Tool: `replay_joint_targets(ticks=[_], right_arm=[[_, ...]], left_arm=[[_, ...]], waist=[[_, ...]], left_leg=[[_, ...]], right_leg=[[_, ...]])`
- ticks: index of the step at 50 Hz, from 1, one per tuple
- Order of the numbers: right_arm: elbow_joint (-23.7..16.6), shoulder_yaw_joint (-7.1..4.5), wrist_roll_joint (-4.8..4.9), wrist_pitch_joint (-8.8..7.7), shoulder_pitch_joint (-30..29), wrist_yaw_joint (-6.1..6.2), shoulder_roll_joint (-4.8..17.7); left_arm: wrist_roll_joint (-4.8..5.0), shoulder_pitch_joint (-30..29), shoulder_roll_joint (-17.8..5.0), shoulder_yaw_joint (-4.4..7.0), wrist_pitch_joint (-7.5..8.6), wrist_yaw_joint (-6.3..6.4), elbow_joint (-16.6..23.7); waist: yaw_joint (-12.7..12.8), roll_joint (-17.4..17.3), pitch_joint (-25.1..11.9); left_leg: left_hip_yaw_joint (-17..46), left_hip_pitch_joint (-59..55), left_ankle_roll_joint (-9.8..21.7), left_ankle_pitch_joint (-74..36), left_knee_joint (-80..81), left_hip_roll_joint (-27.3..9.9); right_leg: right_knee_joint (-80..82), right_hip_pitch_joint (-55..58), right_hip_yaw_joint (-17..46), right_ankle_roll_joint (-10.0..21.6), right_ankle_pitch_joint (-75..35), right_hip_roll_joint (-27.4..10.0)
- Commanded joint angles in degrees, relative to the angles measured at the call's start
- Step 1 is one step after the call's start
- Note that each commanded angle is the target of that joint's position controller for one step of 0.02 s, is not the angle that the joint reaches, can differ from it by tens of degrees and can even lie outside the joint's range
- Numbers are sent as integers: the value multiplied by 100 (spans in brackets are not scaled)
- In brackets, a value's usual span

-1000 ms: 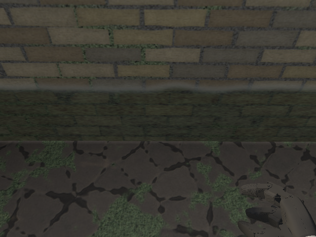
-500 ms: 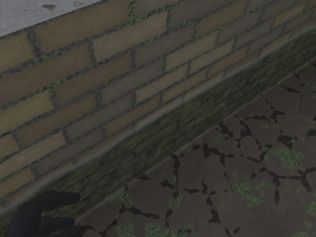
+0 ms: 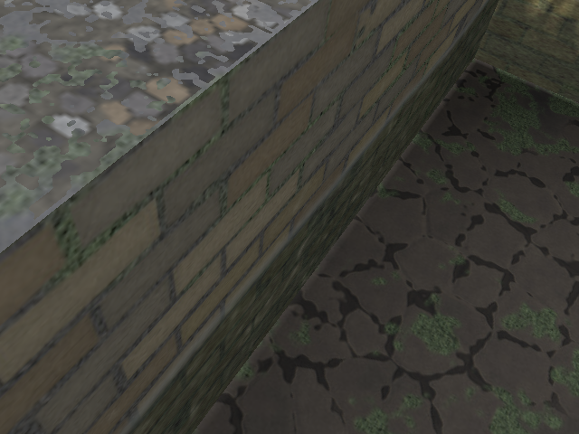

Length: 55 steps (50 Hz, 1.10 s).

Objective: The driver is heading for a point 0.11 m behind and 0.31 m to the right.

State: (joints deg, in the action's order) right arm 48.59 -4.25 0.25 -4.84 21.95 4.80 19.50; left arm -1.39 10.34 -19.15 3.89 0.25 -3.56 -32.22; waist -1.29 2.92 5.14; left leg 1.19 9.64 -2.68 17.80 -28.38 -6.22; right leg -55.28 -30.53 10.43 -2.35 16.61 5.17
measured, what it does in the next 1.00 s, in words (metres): steps to the right, turning right: right foot, then left foot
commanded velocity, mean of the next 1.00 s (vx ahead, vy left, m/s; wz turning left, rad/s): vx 0.11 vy -0.05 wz -0.69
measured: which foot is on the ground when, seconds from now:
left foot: down 0.00-0.14, up 0.16-0.38, down 0.40-0.78, up 0.80-1.00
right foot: up 0.00-0.10, down 0.12-0.42, up 0.44-0.76, down 0.78-1.00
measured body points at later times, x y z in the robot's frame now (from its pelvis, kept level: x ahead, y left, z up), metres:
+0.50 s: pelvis +0.08 -0.05 -0.01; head +0.11 -0.04 +0.44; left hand +0.30 +0.20 -0.10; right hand +0.16 -0.36 -0.10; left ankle +0.13 +0.05 -0.74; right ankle +0.11 -0.18 -0.70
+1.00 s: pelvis +0.07 -0.14 +0.00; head +0.09 -0.21 +0.45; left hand +0.38 -0.01 -0.05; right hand +0.00 -0.47 -0.12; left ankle +0.18 -0.01 -0.67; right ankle +0.04 -0.22 -0.74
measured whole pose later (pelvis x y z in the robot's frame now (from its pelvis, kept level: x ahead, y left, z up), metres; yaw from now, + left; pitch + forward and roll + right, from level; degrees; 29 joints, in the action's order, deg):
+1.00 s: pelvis +0.07 -0.14 +0.00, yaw -40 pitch +3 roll +2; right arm 43.4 -4.9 -0.5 -1.8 6.6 1.4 20.4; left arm 1.7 13.1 -18.9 5.0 -0.8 1.3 -31.6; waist 0.2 -3.2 3.7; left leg 3.7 31.1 -4.0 18.1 -58.9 -1.0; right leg -24.7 -16.8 7.0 4.0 10.1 4.7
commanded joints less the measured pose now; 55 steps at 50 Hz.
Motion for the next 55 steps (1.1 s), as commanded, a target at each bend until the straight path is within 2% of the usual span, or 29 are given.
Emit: replay_joint_targets(ticks=[1, 4, 6, 7, 8, 9, 10, 12, 15, 18, 20, 21, 22, 23, 24, 26, 29, 32, 35, 38, 39, 40, 41, 42, 43, 44, 46, 48, 55], right_arm=[[-441, -285, 60, -28, -494, -108, 1272], [-542, -307, 156, -110, -719, -172, 1290], [-518, -169, 150, -152, -531, -199, 878], [-699, -47, -111, -135, -453, -188, 563], [-761, 176, -262, -138, -35, -226, 92], [-555, 125, -180, -87, 115, -237, 460], [-529, 90, -123, -56, 55, -261, 679], [-562, 134, -137, 107, -240, -137, 581], [-661, 234, -55, 275, -504, -79, 421], [-634, 179, 14, 357, -472, -174, 659], [-585, 86, -95, 367, -432, -233, 818], [-610, -10, -243, 395, -463, -239, 1127], [-622, -131, -491, 421, -647, -251, 1426], [-752, -125, -484, 398, -1134, -213, 1343], [-888, -33, -344, 373, -1585, -154, 989], [-1013, 41, -80, 292, -1904, -90, 659], [-894, -45, -154, 433, -1472, -76, 771], [-867, -135, -163, 680, -1345, -176, 977], [-848, -218, -168, 755, -1383, -308, 1104], [-818, -222, 4, 641, -1525, -374, 931], [-712, -182, 13, 587, -1294, -401, 716], [-894, -89, -240, 546, -1378, -394, 404], [-1299, 4, -433, 402, -1537, -368, 195], [-1222, -122, -252, 316, -1981, -324, 610], [-1218, -171, -111, 247, -2023, -296, 706], [-1047, -206, -127, 224, -1813, -240, 759], [-945, -247, -178, 207, -1598, -248, 821], [-886, -246, -47, 186, -1608, -347, 727], [-816, -158, -70, 272, -1678, -459, 428]], left_arm=[[94, -326, 199, -112, 174, 7, 591], [55, 304, -160, 100, 181, 10, 313], [-33, 659, -345, 191, 208, 88, 168], [-45, 975, -630, 223, 204, 143, 120], [-142, 849, -883, 176, 201, 218, 127], [-105, 754, -630, 153, 203, 245, 144], [15, 358, -621, 179, 188, 285, 230], [184, -330, -626, 211, 21, 401, 394], [118, -564, -821, 298, -162, 524, 479], [229, -578, -779, 348, -237, 638, 532], [305, -682, -768, 328, -289, 646, 585], [278, -563, -561, 235, -303, 641, 667], [333, -520, -429, 215, -299, 599, 821], [239, -370, -935, 374, -272, 559, 863], [229, -27, -1232, 524, -309, 539, 741], [202, 372, -1027, 502, -483, 537, 498], [302, -92, -425, 292, -480, 397, 649], [324, -357, -168, 165, -409, 221, 817], [325, -109, -370, 261, -378, 204, 716], [278, 405, -542, 434, -429, 269, 571], [254, 826, -756, 554, -457, 340, 456], [280, 1266, -1444, 740, -430, 424, 406], [60, 883, -2082, 785, -234, 432, 606], [97, 816, -1533, 672, -39, 372, 604], [218, 679, -1370, 591, 42, 403, 491], [362, 360, -1183, 543, 36, 444, 513], [434, 216, -986, 443, -33, 507, 495], [330, 177, -884, 381, 3, 503, 492], [182, 209, -821, 301, -51, 569, 257]], waist=[[14, -1687, -496], [329, -1768, -761], [529, -1234, -1084], [554, -76, -1568], [154, 1351, -2251], [278, 905, -2567], [148, 590, -2178], [-14, 165, -1565], [-73, 560, -1177], [-89, 857, -1321], [-246, 758, -1223], [-214, 203, -1099], [-155, -1225, -795], [62, -1447, -664], [327, -1286, -625], [426, -1061, -466], [16, -1132, -395], [-192, -1315, -569], [-161, -1503, -739], [260, -1346, -921], [445, -880, -1027], [573, 765, -868], [194, 1745, -1574], [598, 809, -1762], [397, 511, -1545], [226, 114, -1371], [94, 294, -1424], [143, 519, -1160], [260, 455, -971]], left_leg=[[309, -94, 873, -4963, 907, -638], [163, -194, 755, -5465, 644, -585], [-42, 126, 551, -4697, -434, -230], [-277, 1358, 296, -1181, -1972, 193], [-228, 2323, -51, 2094, -3647, 614], [155, 2176, -176, 2139, -4544, 345], [101, 2275, -232, 1962, -4581, 342], [41, 2072, -311, 1435, -3397, 295], [28, 1317, -136, 926, -1855, 621], [433, 691, 59, 43, -867, 608], [309, -23, 259, -709, 47, 462], [903, -437, 607, -354, 538, -243], [2240, 104, 1415, 0, 1475, -1543], [2748, 686, 1855, 57, 1762, -2254], [2178, 735, 1684, 41, 1671, -1998], [1185, 279, 1214, -484, 1393, -1418], [99, -364, 1189, -1540, 1276, -975], [-502, -432, 1174, -1787, 1161, -965], [-642, -307, 1113, -1693, 1018, -1221], [-949, -233, 645, -1682, 248, -1166], [-1231, 199, 340, -1353, -642, -874], [-1483, 2088, -157, 1127, -2571, -200], [-378, 3223, -441, 2146, -3855, 396], [289, 3365, -343, 1929, -4497, 372], [451, 3422, -206, 1446, -4500, 333], [522, 3378, -170, 969, -4222, 217], [537, 2901, -140, 279, -3775, 292], [445, 2811, -95, -188, -3108, 437], [260, 1892, -227, -250, -1682, 647]], right_leg=[[1829, 957, -861, -77, -476, -126], [3132, 2112, -873, 338, -1695, -167], [3865, 3088, -982, 686, -2840, -249], [3195, 4321, -67, 957, -5820, -1086], [2601, 4804, 1125, 2126, -8088, -2320], [2716, 4186, 1023, 2343, -7786, -2296], [2802, 3672, 734, 2105, -7118, -1991], [2996, 2596, 443, 1622, -5657, -1456], [3409, 1466, 939, 1614, -3365, -1282], [3588, 1305, 1611, 1379, -1642, -1285], [3372, 890, 1609, 1042, -564, -1001], [2719, 199, 1275, 722, 358, -612], [1146, -310, 324, 345, 1249, 155], [-299, -248, 244, 61, 1130, -194], [-957, -266, 110, -3, 847, -372], [-1487, -744, -67, -117, 277, -482], [-687, -916, -782, -261, -53, -670], [578, -238, -1182, -211, 141, -813], [1313, 453, -1541, -61, 87, -691], [2489, 1374, -1737, 366, -354, -457], [3003, 2166, -1400, 613, -845, -432], [3294, 3360, 344, 1172, -3447, -1383], [3414, 3372, 2504, 2360, -3668, -2510], [3515, 3662, 2170, 2350, -3565, -2450], [3431, 3484, 1679, 2014, -3475, -2152], [3382, 3320, 1309, 1671, -3013, -1848], [3582, 2878, 1170, 1466, -1757, -1538], [4054, 2678, 1350, 1476, 302, -1378], [3530, 2406, 1067, 1555, -2893, -1397]])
